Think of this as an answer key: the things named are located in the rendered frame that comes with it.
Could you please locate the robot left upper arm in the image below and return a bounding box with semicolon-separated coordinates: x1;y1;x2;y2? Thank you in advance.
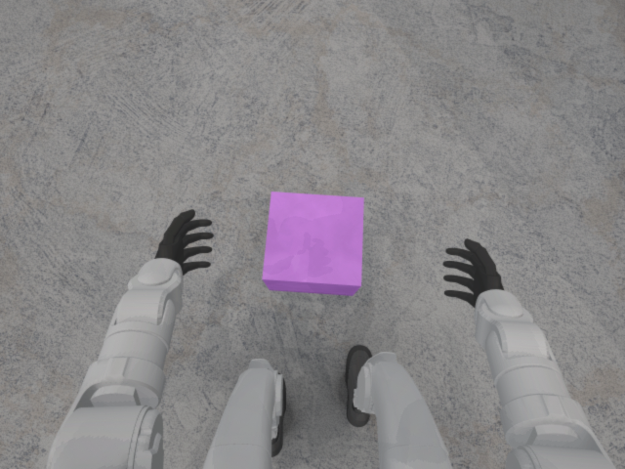
51;405;164;469

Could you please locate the right robot hand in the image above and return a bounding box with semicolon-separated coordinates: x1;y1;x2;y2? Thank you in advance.
443;238;504;307

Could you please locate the robot left foot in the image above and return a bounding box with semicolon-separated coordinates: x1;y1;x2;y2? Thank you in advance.
271;373;286;457

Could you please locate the carton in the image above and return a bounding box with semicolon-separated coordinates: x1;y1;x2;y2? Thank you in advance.
262;192;364;296

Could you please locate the left robot hand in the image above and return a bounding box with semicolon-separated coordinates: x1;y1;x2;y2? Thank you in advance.
154;209;214;275

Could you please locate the robot right forearm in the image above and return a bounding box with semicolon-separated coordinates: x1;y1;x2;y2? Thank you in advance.
474;289;616;469

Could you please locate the robot right upper arm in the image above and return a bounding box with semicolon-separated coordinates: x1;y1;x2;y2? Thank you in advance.
505;445;614;469

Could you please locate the robot left forearm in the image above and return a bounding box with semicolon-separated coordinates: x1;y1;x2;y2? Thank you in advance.
46;258;184;469

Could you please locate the right robot thigh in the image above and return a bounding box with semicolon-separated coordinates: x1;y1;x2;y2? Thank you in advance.
359;362;453;469

